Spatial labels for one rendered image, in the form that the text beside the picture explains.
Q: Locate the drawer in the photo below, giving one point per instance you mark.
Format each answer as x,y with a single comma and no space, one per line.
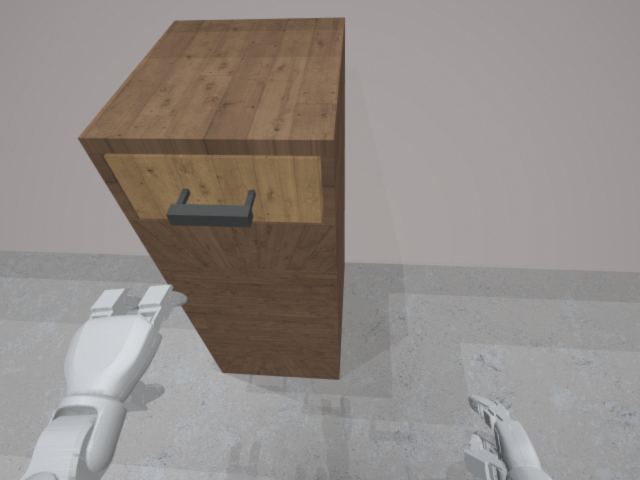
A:
288,188

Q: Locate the cabinet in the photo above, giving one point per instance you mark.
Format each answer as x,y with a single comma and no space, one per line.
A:
266,299

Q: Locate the robot left hand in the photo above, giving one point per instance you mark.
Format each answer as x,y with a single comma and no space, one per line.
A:
111,351

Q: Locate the robot left forearm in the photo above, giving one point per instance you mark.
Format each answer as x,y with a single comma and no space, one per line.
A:
80,440

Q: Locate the robot right hand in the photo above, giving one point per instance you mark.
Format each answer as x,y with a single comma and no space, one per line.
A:
491,458

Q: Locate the handle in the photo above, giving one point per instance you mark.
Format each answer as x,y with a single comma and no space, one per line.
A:
183,214

